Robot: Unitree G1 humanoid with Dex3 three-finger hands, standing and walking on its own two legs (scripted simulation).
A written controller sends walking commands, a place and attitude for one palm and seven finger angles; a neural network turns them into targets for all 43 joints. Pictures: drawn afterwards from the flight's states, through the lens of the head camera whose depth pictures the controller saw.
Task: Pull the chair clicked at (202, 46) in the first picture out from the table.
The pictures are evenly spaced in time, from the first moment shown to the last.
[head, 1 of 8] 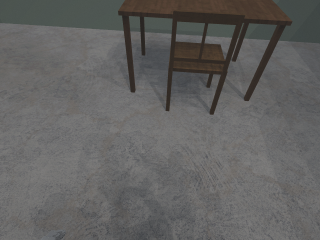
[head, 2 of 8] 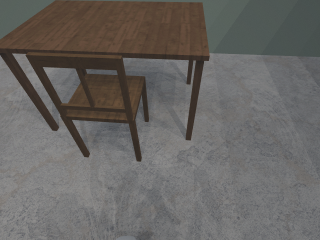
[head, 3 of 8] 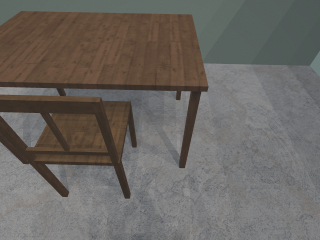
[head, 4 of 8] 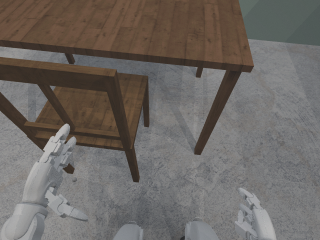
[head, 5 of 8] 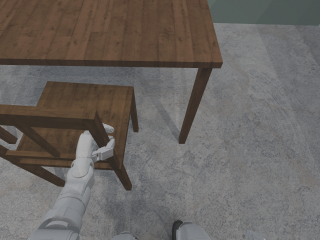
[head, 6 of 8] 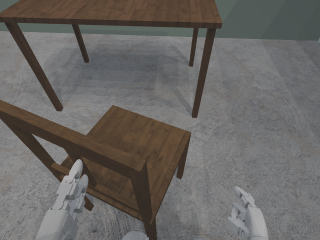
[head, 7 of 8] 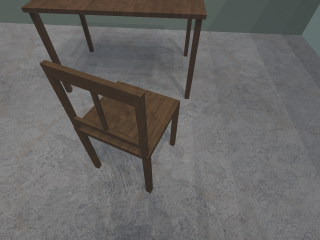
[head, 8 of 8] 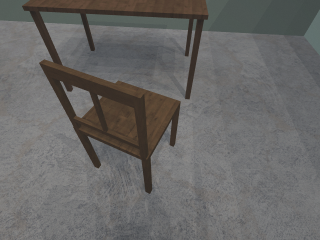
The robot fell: no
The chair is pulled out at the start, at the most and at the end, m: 0.00 0.60 0.60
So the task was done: yes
